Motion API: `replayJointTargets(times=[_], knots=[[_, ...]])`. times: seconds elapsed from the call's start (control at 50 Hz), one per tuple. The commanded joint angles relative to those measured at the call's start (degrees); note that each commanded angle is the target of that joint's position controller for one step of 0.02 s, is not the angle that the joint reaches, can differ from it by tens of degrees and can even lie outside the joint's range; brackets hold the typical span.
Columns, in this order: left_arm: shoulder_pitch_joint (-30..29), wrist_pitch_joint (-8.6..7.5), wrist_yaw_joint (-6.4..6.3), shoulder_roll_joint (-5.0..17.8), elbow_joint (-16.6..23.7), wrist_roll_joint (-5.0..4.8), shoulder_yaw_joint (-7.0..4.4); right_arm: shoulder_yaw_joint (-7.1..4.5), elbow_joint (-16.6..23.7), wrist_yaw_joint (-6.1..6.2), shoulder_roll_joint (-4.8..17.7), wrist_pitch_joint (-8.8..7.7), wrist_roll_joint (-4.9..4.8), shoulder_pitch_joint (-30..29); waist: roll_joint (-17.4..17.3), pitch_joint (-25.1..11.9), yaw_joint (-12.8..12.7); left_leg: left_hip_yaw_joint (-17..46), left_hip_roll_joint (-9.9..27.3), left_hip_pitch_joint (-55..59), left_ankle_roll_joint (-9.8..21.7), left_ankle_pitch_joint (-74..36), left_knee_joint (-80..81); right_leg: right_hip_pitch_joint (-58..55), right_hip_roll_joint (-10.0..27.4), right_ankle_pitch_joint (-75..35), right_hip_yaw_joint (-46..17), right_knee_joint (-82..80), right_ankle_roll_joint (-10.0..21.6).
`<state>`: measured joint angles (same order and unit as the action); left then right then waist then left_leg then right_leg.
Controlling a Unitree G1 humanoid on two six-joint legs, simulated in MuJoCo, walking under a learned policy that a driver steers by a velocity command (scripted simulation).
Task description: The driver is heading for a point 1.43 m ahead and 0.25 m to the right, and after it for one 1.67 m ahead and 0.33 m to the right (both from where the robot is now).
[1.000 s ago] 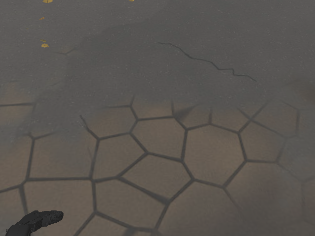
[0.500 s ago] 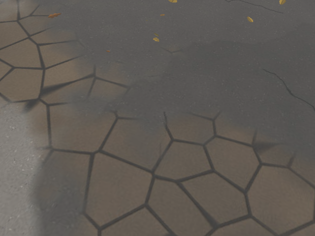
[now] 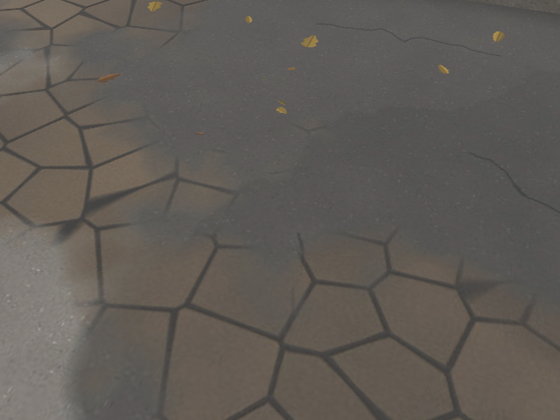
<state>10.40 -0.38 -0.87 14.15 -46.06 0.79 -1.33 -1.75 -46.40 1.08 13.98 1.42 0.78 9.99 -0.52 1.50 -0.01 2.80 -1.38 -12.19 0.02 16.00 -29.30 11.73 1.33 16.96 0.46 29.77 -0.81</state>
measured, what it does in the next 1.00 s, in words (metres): stands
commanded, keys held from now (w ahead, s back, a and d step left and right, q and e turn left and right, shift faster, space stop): shift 1.00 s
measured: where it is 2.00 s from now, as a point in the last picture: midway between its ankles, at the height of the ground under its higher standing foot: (274, 411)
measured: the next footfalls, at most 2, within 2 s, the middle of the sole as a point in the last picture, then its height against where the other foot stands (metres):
left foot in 1.32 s outside the picture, level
right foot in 1.78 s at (318, 407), level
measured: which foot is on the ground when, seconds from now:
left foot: down 0.00-1.00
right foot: down 0.00-1.00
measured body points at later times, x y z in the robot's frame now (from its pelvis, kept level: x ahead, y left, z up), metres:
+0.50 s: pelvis +0.00 -0.02 +0.00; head +0.01 -0.02 +0.45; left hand +0.08 +0.24 -0.13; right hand +0.06 -0.28 -0.14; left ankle +0.00 +0.12 -0.74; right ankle -0.01 -0.13 -0.74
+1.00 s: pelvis +0.00 -0.02 +0.00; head +0.01 -0.03 +0.45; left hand +0.04 +0.23 -0.14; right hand +0.03 -0.28 -0.15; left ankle +0.00 +0.12 -0.74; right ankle -0.01 -0.13 -0.74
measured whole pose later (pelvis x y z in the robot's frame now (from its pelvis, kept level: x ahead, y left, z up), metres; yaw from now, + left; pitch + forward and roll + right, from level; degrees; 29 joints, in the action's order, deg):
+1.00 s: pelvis +0.00 -0.02 +0.00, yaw +0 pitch -1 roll +0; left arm 13.9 -0.6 -1.5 12.7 -59.4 0.1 0.0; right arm -1.5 -65.2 3.0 12.5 1.0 0.0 11.5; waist -0.2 2.1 0.0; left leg 3.4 1.0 -10.1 -2.3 14.6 -26.0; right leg 10.0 -0.9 15.6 1.0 26.8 1.4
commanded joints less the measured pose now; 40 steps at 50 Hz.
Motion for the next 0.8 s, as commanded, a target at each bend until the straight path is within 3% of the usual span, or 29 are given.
replayJointTargets(times=[0.02,0.16,0.42,0.8], knots=[[-0.67,-0.83,-0.47,6.74,2.40,-0.07,-1.36,-1.65,1.92,0.45,5.76,-0.79,-0.17,-1.75,1.75,-1.59,-0.37,2.89,2.63,0.48,1.02,-8.25,4.09,0.68,2.78,-7.46,-2.96,-5.62,1.31],[-0.20,-0.91,-0.51,6.42,-0.16,-0.26,-1.03,-1.96,-3.12,0.98,6.09,-0.85,-0.38,-0.16,0.30,-1.41,-0.17,2.64,2.70,1.82,0.28,-10.63,4.34,0.23,2.16,-8.77,-2.61,-5.90,1.73],[1.33,-0.92,-0.56,5.99,-5.60,-0.47,-0.54,-1.84,-10.81,1.68,6.05,-0.58,-0.62,0.60,0.85,-0.57,0.09,1.79,2.63,2.99,-0.19,-11.77,5.29,-0.29,1.23,-10.29,-2.05,-7.19,2.04],[4.21,-0.75,-0.81,5.41,-10.61,-0.63,0.10,-0.98,-16.60,1.93,4.99,-0.67,-0.72,1.87,0.65,0.33,0.03,0.66,2.48,2.22,-0.79,-10.87,6.25,-0.46,0.67,-10.10,-2.14,-8.23,2.63]])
